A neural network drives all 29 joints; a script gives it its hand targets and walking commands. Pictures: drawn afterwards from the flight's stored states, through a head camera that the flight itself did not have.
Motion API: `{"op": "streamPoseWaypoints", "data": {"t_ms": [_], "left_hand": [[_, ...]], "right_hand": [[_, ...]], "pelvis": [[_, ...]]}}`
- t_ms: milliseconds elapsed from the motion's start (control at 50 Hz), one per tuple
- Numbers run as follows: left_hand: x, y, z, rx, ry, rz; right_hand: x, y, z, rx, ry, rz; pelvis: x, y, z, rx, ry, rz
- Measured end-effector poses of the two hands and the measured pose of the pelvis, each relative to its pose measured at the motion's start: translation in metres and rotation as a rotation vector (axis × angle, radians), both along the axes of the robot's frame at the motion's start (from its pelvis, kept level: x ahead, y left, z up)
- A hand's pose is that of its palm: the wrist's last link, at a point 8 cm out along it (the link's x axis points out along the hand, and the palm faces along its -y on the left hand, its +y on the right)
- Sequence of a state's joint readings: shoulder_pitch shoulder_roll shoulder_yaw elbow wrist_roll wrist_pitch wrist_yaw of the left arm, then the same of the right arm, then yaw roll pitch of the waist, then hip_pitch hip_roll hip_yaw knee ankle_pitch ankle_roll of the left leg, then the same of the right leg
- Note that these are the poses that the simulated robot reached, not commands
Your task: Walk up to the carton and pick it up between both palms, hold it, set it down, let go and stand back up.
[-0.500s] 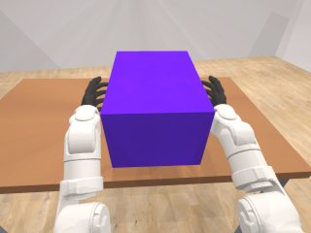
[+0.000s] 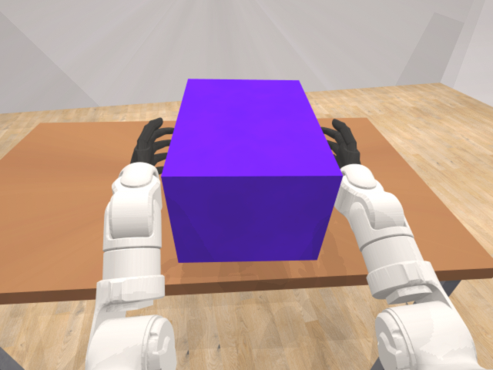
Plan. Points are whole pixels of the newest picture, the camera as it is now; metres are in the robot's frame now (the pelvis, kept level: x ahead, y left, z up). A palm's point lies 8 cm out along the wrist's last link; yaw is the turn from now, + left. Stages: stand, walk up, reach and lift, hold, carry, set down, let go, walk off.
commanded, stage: hold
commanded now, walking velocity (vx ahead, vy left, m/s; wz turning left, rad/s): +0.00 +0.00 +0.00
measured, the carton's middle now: (246, 160) +0.43 +0.00 +0.19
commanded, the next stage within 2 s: set down in 1.26 s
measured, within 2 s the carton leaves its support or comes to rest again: neither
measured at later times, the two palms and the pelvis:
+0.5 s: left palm (145, 169) +0.36 +0.16 +0.22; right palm (344, 167) +0.36 -0.15 +0.21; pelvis +0.00 +0.00 +0.00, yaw +0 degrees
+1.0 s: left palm (143, 170) +0.36 +0.16 +0.22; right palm (344, 167) +0.36 -0.15 +0.21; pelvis +0.00 +0.00 +0.00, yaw +0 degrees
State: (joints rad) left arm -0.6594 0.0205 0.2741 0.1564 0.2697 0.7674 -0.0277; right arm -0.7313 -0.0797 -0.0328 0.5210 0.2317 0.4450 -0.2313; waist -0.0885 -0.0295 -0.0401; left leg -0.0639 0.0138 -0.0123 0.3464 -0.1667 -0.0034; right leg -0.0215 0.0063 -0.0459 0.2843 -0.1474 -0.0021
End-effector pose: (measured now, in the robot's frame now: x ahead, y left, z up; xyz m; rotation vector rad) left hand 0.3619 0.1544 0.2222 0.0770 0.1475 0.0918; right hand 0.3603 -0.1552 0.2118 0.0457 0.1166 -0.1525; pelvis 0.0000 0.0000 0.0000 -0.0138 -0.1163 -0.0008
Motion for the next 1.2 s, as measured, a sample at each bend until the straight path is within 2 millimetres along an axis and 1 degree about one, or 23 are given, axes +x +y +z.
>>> {"op": "streamPoseWaypoints", "data": {"t_ms": [180,440,700,940,1200], "left_hand": [[0.0002,0.0011,0.0035,-0.011,-0.016,0.003],[0.0024,0.0022,-0.0041,-0.007,0.0,-0.005],[0.0019,-0.0019,0.0007,0.002,-0.014,-0.006],[-0.002,0.0021,-0.0017,-0.008,-0.006,0.004],[-0.0022,0.0024,0.0013,-0.007,-0.008,0.0]], "right_hand": [[0.001,0.0009,0.0072,-0.005,-0.016,0.001],[0.002,0.0019,0.0011,-0.008,0.0,-0.002],[0.0005,-0.0019,0.0018,0.005,-0.014,-0.006],[-0.0002,0.002,0.0016,-0.006,-0.007,0.005],[-0.0016,0.0023,0.005,-0.001,-0.009,-0.001]], "pelvis": [[0.0019,-0.0016,0.0,0.0,-0.002,0.003],[0.004,-0.0006,-0.0001,-0.002,-0.003,0.008],[0.0056,0.0016,-0.0001,-0.002,-0.005,-0.001],[0.0042,-0.0009,-0.0001,-0.001,-0.013,0.004],[-0.0005,-0.0008,-0.0002,0.0,-0.006,0.003]]}}
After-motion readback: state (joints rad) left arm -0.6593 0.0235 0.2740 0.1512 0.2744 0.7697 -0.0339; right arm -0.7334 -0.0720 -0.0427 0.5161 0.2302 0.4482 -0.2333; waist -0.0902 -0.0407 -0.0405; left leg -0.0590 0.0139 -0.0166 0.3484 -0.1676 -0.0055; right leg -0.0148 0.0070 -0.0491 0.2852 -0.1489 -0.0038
